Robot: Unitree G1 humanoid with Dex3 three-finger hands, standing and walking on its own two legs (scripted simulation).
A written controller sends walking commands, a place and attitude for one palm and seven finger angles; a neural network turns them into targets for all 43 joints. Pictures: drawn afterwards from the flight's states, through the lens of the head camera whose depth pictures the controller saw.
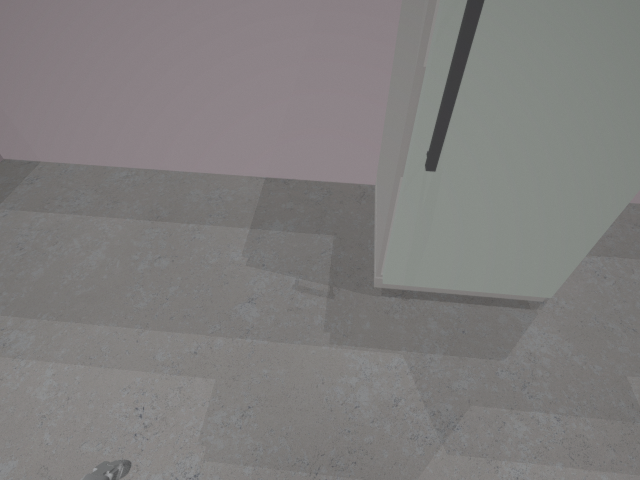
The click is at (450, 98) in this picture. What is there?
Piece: fridge door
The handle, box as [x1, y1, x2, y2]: [425, 0, 483, 171]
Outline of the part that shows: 483,0 467,0 430,147 427,151 427,158 425,163 426,170 435,170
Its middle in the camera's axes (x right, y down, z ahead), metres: +0.27 -0.32 +0.80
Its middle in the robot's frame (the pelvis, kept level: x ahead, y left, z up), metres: +0.84 -0.22 +0.10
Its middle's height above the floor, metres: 0.87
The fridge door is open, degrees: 0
